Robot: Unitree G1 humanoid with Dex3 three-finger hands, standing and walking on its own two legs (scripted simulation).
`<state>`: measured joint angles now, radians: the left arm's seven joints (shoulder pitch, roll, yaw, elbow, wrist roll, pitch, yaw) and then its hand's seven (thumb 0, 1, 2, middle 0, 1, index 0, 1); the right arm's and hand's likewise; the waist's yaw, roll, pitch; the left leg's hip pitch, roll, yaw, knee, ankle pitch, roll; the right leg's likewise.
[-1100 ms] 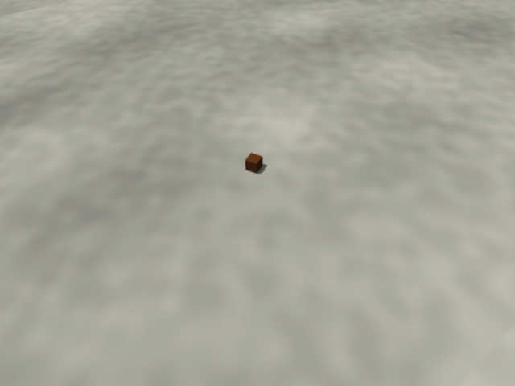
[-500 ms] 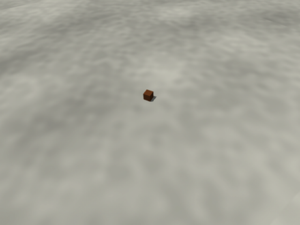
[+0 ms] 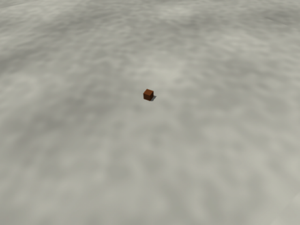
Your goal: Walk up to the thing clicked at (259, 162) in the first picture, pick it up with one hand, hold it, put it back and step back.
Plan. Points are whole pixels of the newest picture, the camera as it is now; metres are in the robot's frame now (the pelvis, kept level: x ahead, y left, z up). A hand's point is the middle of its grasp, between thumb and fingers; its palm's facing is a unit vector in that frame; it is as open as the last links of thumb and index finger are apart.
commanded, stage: stand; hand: left
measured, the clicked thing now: (148, 95) +1.40 +0.11 -0.75
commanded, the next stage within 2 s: walk up in 0.02 s
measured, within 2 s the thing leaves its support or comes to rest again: neither
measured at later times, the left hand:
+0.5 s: hand (98, 218) +0.18 +0.19 -0.14, palm faces -0.04 -0.92 -0.40, open 7.4 cm
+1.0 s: hand (110, 151) +0.42 +0.21 -0.16, palm faces -0.13 -0.93 -0.34, open 7.4 cm
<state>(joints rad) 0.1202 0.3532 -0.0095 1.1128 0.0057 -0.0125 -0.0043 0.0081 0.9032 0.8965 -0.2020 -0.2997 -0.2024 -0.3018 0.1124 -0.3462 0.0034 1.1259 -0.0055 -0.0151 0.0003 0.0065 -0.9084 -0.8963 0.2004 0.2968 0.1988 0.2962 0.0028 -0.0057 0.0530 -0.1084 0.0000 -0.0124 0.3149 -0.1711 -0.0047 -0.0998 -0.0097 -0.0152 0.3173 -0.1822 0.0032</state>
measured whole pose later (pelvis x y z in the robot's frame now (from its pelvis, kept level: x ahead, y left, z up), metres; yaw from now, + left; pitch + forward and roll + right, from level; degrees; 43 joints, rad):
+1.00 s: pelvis +0.35 -0.06 -0.01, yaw -5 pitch -2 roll +1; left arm 0.32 0.44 0.04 0.89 0.00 -0.06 -0.06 0.01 0.90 0.90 -0.20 -0.30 -0.20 -0.30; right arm 0.25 -0.38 -0.05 0.82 -0.01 -0.09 0.06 0.00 -0.91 -0.90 0.20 0.30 0.20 0.30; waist 0.00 -0.06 0.08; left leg -0.20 0.03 0.12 0.48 -0.24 0.02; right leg -0.47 -0.06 0.02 0.97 -0.35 -0.02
